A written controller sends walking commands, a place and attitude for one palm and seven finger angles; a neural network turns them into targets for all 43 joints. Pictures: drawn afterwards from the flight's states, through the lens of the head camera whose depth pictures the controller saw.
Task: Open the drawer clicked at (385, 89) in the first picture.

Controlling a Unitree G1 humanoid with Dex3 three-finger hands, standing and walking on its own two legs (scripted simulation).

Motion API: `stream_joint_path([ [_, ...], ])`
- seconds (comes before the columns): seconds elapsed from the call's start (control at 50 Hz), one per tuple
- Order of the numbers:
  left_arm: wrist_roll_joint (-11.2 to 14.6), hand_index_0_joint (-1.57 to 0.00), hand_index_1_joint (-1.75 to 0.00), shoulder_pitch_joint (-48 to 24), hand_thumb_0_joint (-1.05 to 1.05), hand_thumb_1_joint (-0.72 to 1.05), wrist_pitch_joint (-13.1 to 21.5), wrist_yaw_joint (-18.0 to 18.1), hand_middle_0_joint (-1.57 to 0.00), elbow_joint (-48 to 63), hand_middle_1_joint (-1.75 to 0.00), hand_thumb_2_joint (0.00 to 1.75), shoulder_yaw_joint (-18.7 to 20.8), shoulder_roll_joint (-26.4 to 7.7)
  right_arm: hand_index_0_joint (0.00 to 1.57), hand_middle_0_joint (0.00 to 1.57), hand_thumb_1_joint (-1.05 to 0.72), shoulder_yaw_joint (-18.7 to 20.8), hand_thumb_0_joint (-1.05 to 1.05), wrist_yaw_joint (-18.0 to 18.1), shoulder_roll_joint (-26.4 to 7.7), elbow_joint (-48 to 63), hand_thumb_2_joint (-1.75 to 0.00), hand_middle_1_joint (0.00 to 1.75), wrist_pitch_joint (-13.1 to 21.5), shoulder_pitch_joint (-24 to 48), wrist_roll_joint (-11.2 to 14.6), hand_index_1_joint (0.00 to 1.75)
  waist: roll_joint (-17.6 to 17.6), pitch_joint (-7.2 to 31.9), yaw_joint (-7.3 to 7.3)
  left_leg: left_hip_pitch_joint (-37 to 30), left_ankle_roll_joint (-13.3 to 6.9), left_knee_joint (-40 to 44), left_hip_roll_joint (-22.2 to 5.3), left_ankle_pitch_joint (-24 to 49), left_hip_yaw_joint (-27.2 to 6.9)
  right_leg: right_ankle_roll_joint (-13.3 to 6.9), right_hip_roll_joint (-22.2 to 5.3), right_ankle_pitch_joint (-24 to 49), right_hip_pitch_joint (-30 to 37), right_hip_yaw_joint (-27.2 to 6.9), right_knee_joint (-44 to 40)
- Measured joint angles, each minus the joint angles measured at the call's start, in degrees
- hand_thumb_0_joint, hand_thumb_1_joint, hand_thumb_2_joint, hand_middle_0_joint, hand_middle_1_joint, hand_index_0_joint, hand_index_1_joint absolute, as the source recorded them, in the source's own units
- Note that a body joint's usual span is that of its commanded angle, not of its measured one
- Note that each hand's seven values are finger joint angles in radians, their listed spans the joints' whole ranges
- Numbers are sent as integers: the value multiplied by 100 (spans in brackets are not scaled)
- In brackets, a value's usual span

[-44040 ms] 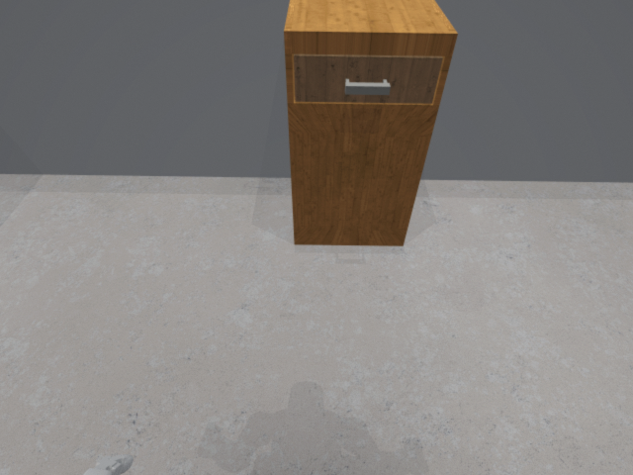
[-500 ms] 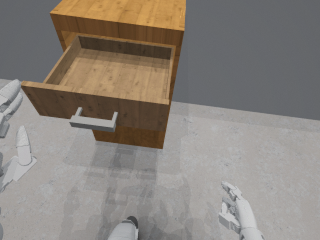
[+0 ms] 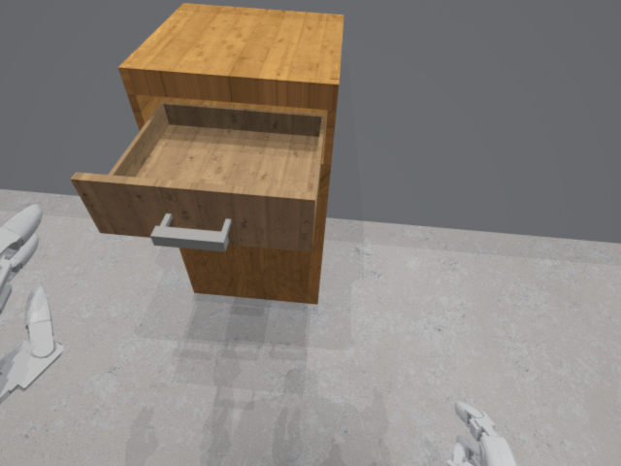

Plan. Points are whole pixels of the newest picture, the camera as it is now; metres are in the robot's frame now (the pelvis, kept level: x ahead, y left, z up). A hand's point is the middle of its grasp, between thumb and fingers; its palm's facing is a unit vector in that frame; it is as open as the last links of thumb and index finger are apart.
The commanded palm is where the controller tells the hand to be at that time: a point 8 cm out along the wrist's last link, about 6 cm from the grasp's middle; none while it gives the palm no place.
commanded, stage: stop stepping back and stand still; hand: left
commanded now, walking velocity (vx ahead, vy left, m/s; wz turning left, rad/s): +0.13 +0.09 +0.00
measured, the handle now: (194, 229) +0.51 +0.24 -0.03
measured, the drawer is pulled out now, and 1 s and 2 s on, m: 0.30 0.30 0.30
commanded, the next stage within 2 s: let the arm hang, fingers relaxed in 0.18 s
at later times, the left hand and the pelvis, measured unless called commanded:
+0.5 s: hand out of the picture +0.13 +0.19 -0.12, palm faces +0.06 -0.96 -0.26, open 7.4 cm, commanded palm none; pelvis +0.01 -0.01 -0.01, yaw +3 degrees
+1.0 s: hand out of the picture -0.05 +0.17 -0.16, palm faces +0.06 -0.97 -0.23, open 7.4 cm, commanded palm none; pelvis +0.00 -0.01 +0.01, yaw +2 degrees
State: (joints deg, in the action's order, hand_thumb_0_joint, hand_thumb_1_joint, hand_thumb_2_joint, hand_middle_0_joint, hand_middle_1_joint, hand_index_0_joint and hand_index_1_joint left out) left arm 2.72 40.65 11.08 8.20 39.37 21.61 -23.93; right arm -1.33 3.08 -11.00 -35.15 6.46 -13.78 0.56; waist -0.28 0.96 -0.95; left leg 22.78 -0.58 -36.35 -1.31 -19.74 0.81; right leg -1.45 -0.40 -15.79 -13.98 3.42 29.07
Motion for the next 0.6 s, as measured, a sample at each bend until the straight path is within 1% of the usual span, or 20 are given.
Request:
stream_joint_path([
  [0.04,-5,-21,-30,-145,1,88,-28,26,-22,-214,-30,90,-72,139,20,21,-90,30,1,39,-74,-109,-90,30,-66,-9,-5,30,40,80,45,-81,-25,-221,23,-26,69,51,-26,23,-6,-12,69],
  [0.08,-24,-21,-30,-327,1,88,-74,60,-22,-475,-30,90,-159,269,20,21,-90,59,1,83,-162,-177,-90,30,-100,-73,-8,30,105,200,25,-356,-73,120,13,-48,102,118,-40,-83,-26,55,170],
  [0.12,-53,-21,-30,-545,1,88,-135,93,-22,-731,-30,90,-224,380,20,21,-90,86,1,133,-197,-201,-90,30,-118,-81,-20,30,65,178,13,-437,-105,311,75,508,111,150,-113,-221,-59,72,363],
  [0.16,-86,-21,-30,-631,1,88,-219,115,-21,-893,-30,90,-240,441,20,20,-90,69,1,144,-162,-165,-90,30,-110,-76,-15,30,-27,147,16,-486,-110,341,136,570,167,145,-138,-423,-110,-45,536],
  [0.2,-134,-21,-30,-618,1,88,-279,111,-21,-912,-30,90,-227,410,20,20,-90,30,1,141,-78,-93,-90,30,-51,-85,-24,30,-115,149,0,-520,-94,439,178,553,207,141,-138,-539,-149,-110,605],
  [0.24,-152,-21,-30,-577,1,88,-272,102,-21,-822,-30,90,-232,347,20,20,-91,-29,1,116,-8,-36,-90,30,45,-82,-34,30,-138,86,-27,-548,-59,509,176,584,184,119,-117,-158,-88,-108,428],
  [0.28,-140,-21,-30,-519,1,89,-219,79,-21,-672,-30,90,-271,301,20,20,-90,-81,1,69,26,-38,-90,30,127,-64,-35,30,-82,18,-27,-569,-9,558,104,616,119,78,-37,-104,7,-46,256],
  [0.3,-259,-21,-30,-652,1,89,-88,-26,-21,-901,-30,90,-390,259,20,20,-90,-31,1,-45,2,-150,-90,30,237,-44,-57,30,-13,48,4,-465,-10,484,77,615,73,60,-7,-124,-30,1,230],
  [0.32,-354,-21,-30,-935,1,89,-89,-191,-21,-1395,-30,90,-613,243,20,20,-90,45,1,-161,-61,-307,-90,30,239,2,-70,30,90,92,64,-351,-1,371,62,582,28,50,8,-163,-100,45,281],
  [0.34,-407,-20,-30,-1246,0,89,-238,-348,-21,-2030,-30,90,-866,286,20,20,-90,103,1,-241,-137,-474,-90,30,145,68,-77,30,195,135,106,-267,14,258,62,530,-6,48,6,-219,-163,78,375],
  [0.36,-436,-20,-30,-1527,0,89,-457,-477,-21,-2746,-30,90,-1103,382,20,20,-90,140,1,-295,-210,-638,-90,30,14,133,-88,30,289,189,117,-197,19,147,77,472,-30,51,-12,-289,-222,103,490],
  [0.42,-469,-20,-30,-2109,0,89,-1114,-693,-20,-4954,-30,90,-1612,789,20,20,-90,172,1,-363,-309,-1001,-90,30,-362,212,-136,30,412,269,43,-142,2,-101,136,319,-65,60,-78,-499,-278,138,792],
  [0.46,-466,-20,-30,-2251,0,90,-1395,-753,-20,-6168,-30,90,-1845,1031,20,20,-91,154,1,-369,-274,-1153,-90,30,-532,163,-173,30,332,213,-29,-242,21,-129,162,271,-59,57,-108,-582,-202,131,876],
  [0.5,-438,-20,-30,-2264,0,90,-1537,-780,-20,-7112,-30,90,-2039,1230,20,20,-91,129,1,-358,-195,-1288,-90,30,-640,74,-200,30,171,87,-71,-401,30,-42,166,284,-45,54,-111,-587,-72,117,837],
  [0.54,-399,-20,-30,-2212,1,90,-1576,-799,-20,-7837,-30,90,-2191,1407,20,20,-91,99,1,-334,-122,-1447,-90,30,-694,-23,-209,30,23,-66,-68,-541,44,111,135,347,-42,36,-73,-507,64,113,672],
  [0.56,-346,-20,-30,-2187,0,91,-1547,-764,-20,-8113,-30,90,-2178,1479,20,20,-91,89,0,-318,-86,-1539,-90,30,-711,-70,-204,30,-35,-144,-52,-589,53,199,111,395,-53,23,-44,-443,125,123,554],
  [0.58,-306,-20,-30,-2196,-1,95,-1486,-686,-21,-8303,-30,90,-2070,1473,20,20,-91,84,0,-300,-43,-1632,-90,30,-728,-123,-193,30,-87,-228,-13,-621,66,289,87,453,-79,7,-12,-367,180,148,424],
  [0.6,-304,-21,-30,-2210,-2,97,-1439,-674,-21,-8484,-30,90,-2049,1409,20,20,-91,73,0,-286,-10,-1732,-90,30,-746,-165,-183,30,-125,-310,32,-654,81,389,65,519,-98,-8,16,-288,230,167,291],
])
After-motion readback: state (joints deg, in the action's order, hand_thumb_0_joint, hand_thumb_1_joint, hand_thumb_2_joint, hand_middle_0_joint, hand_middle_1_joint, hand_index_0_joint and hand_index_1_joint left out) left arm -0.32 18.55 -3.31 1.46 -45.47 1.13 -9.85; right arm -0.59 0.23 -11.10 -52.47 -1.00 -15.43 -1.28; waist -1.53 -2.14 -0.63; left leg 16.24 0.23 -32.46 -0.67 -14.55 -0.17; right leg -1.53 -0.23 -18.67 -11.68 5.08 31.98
